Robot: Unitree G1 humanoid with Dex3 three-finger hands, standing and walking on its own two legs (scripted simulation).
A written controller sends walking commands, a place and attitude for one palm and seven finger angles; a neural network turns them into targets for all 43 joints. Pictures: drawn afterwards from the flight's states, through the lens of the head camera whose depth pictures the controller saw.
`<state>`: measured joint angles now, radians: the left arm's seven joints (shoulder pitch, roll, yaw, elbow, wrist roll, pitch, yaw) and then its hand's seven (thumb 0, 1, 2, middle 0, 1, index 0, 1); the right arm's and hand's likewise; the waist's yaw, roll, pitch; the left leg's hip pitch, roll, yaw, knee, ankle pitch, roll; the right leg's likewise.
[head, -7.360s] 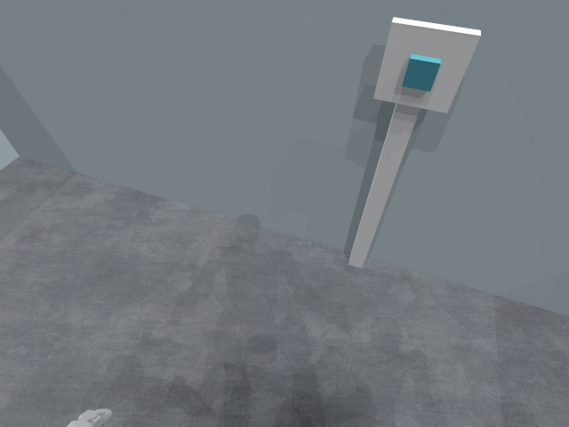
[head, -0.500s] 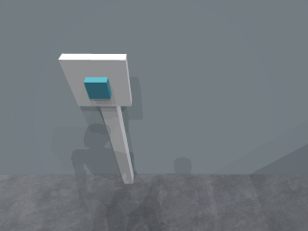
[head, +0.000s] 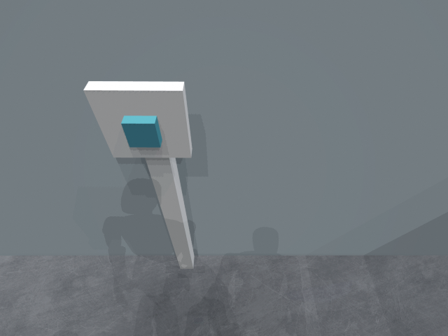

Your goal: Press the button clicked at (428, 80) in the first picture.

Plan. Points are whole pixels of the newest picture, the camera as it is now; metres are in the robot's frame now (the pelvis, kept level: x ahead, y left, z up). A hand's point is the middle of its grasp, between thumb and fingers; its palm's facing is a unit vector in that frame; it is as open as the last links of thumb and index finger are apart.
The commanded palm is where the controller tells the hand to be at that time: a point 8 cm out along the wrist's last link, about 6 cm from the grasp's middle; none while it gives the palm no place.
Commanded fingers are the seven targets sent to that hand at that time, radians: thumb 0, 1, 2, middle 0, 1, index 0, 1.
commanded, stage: look again from close up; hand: left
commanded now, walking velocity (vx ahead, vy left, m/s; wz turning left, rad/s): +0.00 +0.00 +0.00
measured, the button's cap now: (143, 130) +0.47 +0.20 +0.10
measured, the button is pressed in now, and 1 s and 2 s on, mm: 0 0 0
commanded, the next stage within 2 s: raise the hand and make a fist in 0.28 s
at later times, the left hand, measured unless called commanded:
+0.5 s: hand out of the picture +0.10 +0.19 -0.11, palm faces +0.22 -0.94 -0.26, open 7.1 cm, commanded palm +0.11 +0.21 -0.06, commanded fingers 0.00 0.90 0.90 -0.39 -0.51 -0.39 -0.51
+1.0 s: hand (130, 313) +0.16 +0.17 -0.01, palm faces +0.11 -0.99 -0.06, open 4.0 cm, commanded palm +0.14 +0.22 +0.00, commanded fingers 0.00 0.90 0.90 -1.08 -1.26 -1.08 -1.26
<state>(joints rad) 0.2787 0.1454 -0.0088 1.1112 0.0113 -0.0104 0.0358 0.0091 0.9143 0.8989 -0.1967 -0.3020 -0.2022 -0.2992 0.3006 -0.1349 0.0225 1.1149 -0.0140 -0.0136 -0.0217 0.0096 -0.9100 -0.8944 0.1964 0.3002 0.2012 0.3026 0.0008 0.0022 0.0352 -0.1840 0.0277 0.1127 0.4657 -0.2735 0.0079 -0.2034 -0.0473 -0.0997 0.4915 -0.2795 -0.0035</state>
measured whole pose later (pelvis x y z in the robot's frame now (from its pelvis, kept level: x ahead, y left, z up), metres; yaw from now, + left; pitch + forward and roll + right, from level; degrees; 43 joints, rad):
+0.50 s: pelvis +0.01 -0.01 +0.00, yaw +1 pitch +1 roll +1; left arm 0.51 0.18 0.00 0.38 -0.11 0.04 0.14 0.05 0.97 0.90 -0.23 -0.33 -0.23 -0.33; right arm 0.34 -0.19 0.00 0.94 0.04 -0.19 -0.07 0.02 -0.93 -0.89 0.20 0.30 0.20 0.30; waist 0.00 0.01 0.01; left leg -0.20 0.03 0.10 0.50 -0.31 -0.01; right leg -0.22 -0.05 -0.11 0.54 -0.32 -0.01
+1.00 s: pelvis -0.03 -0.03 -0.07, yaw +3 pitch +11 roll -2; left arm 0.43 0.20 0.13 -0.05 -0.24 -0.47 -0.22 0.02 0.90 0.90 -0.82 -0.98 -0.82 -0.97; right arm 0.16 -0.21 0.02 0.52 0.02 -0.20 -0.05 0.01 -0.90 -0.89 0.20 0.30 0.20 0.30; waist 0.04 0.01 -0.09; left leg -0.77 0.08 -0.01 1.07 -0.48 -0.03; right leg -0.72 -0.04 -0.19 1.03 -0.50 -0.06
